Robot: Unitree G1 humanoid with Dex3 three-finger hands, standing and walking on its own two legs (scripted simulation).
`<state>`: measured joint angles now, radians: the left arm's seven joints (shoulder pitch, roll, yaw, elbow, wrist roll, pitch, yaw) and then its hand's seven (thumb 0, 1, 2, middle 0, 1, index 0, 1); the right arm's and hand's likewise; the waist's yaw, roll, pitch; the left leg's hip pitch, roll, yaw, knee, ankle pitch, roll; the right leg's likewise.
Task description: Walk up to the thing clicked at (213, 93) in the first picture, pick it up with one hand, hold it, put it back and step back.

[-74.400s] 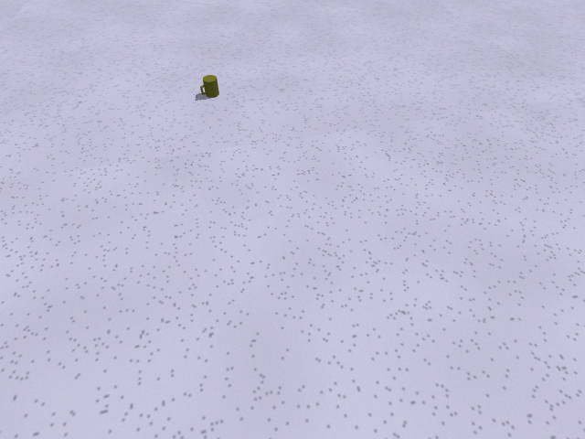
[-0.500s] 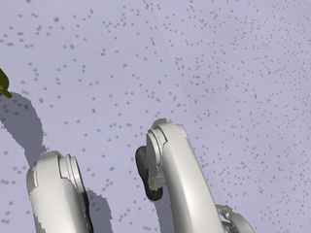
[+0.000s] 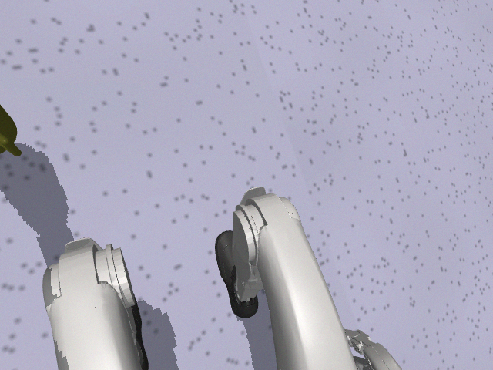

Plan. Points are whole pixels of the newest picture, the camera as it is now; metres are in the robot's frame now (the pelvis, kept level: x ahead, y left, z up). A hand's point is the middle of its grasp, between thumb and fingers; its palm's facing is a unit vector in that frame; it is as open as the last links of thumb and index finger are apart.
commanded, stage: crouch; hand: left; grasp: from above
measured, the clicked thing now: out of the picture +0.52 +0.27 -0.23
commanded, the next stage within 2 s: open in 0.58 s
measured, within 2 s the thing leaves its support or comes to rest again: rests again in 1.48 s
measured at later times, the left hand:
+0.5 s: hand out of the picture +0.53 +0.28 -0.17, palm faces -0.48 -0.09 -0.87, open 10.8 cm
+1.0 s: hand out of the picture +0.53 +0.28 -0.17, palm faces -0.48 -0.09 -0.87, open 11.1 cm
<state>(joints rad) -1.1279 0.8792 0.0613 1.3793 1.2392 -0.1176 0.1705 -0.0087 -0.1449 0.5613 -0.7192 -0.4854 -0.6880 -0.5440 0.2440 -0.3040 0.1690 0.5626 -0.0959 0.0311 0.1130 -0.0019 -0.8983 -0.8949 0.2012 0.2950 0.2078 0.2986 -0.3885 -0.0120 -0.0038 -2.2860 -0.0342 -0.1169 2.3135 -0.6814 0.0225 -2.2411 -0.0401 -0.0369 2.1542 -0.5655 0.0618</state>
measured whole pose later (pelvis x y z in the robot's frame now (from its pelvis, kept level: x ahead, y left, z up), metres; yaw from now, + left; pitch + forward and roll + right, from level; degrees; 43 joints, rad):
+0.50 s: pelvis +0.00 +0.00 +0.00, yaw +0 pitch +37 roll -10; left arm -1.12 0.88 0.06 1.37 1.24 -0.12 0.17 -0.01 -0.15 0.56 -0.72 -0.48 -0.69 -0.54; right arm 0.25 -0.30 0.17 0.56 -0.10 0.03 0.12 0.00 -0.90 -0.90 0.20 0.29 0.21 0.30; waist -0.39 -0.01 0.00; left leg -2.28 -0.03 -0.12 2.31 -0.68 0.02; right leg -2.24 -0.04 -0.04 2.15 -0.56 0.06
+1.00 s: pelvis +0.00 +0.00 +0.00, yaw +0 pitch +36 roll -10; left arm -1.14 0.89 0.07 1.39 1.24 -0.13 0.18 0.00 -0.15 0.80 -0.58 -0.56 -0.53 -0.62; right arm 0.24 -0.31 0.17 0.56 -0.10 0.02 0.11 0.00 -0.89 -0.89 0.20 0.29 0.21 0.30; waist -0.39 -0.02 0.01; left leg -2.29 -0.03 -0.12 2.33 -0.68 0.01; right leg -2.25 -0.04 -0.04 2.17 -0.56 0.06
